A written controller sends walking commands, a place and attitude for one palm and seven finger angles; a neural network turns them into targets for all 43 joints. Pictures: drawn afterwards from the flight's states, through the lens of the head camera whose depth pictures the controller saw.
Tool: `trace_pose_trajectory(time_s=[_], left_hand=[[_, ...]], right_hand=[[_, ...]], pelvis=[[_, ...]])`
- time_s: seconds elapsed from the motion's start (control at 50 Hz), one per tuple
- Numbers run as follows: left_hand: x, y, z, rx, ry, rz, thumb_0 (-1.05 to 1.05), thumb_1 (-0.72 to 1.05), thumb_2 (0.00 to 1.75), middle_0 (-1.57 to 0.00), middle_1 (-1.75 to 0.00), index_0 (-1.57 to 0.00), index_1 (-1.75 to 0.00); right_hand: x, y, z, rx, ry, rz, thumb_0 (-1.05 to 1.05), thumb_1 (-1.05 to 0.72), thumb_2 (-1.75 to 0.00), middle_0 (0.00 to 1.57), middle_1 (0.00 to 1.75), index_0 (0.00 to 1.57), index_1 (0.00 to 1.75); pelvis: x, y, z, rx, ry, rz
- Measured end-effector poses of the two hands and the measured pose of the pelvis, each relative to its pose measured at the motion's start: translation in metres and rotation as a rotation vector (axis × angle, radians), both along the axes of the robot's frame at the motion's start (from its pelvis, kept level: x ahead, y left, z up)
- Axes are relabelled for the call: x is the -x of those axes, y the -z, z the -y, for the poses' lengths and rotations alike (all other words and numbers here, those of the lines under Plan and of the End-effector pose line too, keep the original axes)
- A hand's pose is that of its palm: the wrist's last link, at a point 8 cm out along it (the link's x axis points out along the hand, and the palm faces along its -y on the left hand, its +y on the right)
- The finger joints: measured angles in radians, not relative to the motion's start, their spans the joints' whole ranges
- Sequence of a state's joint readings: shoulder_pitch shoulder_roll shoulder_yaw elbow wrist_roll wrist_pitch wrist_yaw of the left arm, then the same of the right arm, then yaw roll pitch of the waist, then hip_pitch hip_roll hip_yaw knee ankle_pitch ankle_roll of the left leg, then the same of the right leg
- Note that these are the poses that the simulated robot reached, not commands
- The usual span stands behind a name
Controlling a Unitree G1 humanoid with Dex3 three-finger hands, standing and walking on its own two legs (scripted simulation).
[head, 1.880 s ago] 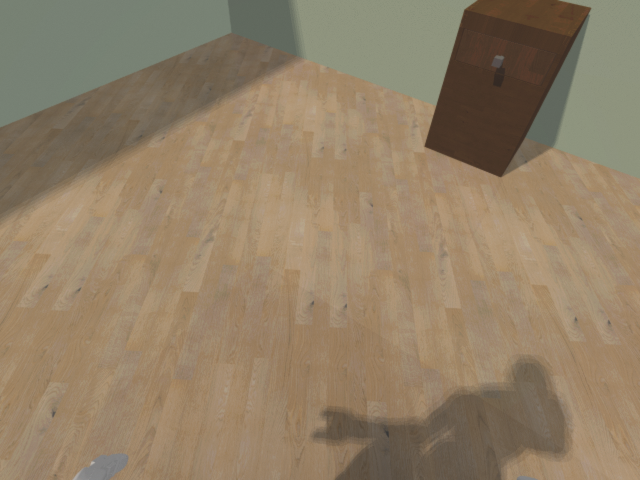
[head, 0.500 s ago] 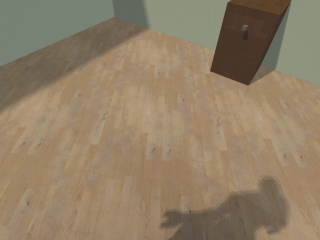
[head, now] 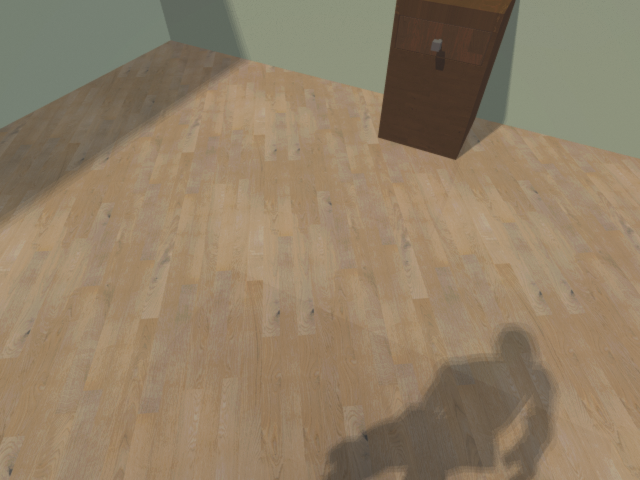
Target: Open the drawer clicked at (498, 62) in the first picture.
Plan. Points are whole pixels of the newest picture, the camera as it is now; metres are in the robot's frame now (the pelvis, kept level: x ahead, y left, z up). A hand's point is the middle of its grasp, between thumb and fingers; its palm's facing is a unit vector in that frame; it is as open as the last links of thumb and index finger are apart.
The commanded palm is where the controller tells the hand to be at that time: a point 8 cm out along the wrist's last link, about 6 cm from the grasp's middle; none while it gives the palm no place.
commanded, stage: walk to a spot facing it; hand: left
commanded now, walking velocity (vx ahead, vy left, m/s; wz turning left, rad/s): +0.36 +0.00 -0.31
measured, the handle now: (437, 43) +1.80 -0.39 -0.20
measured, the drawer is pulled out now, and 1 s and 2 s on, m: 0.00 0.00 0.00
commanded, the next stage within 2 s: take the last steps up to it in 2.00 s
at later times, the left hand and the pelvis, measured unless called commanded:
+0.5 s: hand out of the picture +0.15 +0.19 -0.19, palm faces -0.04 -0.99 -0.14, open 7.3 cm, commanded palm none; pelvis +0.23 +0.02 -0.02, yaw -7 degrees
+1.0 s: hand (277, 253) +0.57 +0.13 -0.16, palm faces -0.32 -0.94 -0.14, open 7.3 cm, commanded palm none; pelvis +0.44 +0.00 +0.01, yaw -16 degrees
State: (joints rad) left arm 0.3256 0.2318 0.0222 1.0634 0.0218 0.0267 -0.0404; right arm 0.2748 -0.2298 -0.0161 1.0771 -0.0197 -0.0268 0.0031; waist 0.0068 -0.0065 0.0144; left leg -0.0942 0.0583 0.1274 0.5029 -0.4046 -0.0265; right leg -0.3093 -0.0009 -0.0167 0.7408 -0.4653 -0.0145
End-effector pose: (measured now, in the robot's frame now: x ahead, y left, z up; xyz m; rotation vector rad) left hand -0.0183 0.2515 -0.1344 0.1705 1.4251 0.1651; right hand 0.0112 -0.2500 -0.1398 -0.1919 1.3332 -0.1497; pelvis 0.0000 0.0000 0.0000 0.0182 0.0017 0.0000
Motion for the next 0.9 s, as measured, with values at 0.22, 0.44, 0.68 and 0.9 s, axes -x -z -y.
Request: trace_pose_trajectory(time_s=[0.22, 0.44, 0.68, 0.9], left_hand=[[-0.065, -0.006, 0.046, 0.024, 0.0, 0.01, 0.0, 0.91, 0.89, -0.2, -0.3, -0.2, -0.3], [-0.135, 0.009, 0.033, 0.074, 0.013, -0.141, 0.0, 0.91, 0.89, -0.2, -0.3, -0.21, -0.3], [-0.371, 0.01, -0.017, 0.057, 0.155, 0.108, 0.0, 0.91, 0.9, -0.2, -0.3, -0.2, -0.3], [-0.534, -0.005, 0.025, 0.09, 0.287, 0.189, 0.0, 0.92, 0.9, -0.19, -0.3, -0.2, -0.3]], right_hand=[[-0.064, -0.004, 0.015, -0.022, 0.06, -0.058, 0.01, -0.9, -0.9, 0.2, 0.3, 0.2, 0.3], [-0.268, -0.012, -0.022, -0.04, 0.036, 0.228, 0.0, -0.9, -0.9, 0.2, 0.3, 0.2, 0.3], [-0.291, -0.024, -0.047, 0.045, 0.216, 0.148, -0.02, -0.95, -0.9, 0.2, 0.3, 0.21, 0.3], [-0.261, -0.022, -0.075, -0.03, 0.385, -0.126, -0.01, -0.92, -0.9, 0.2, 0.3, 0.2, 0.3]], pelvis=[[-0.081, -0.007, 0.021, 0.01, 0.056, -0.001], [-0.189, 0.003, -0.006, 0.04, 0.112, -0.013], [-0.301, -0.007, -0.037, 0.031, 0.195, 0.029], [-0.394, -0.014, -0.021, 0.018, 0.254, 0.005]])
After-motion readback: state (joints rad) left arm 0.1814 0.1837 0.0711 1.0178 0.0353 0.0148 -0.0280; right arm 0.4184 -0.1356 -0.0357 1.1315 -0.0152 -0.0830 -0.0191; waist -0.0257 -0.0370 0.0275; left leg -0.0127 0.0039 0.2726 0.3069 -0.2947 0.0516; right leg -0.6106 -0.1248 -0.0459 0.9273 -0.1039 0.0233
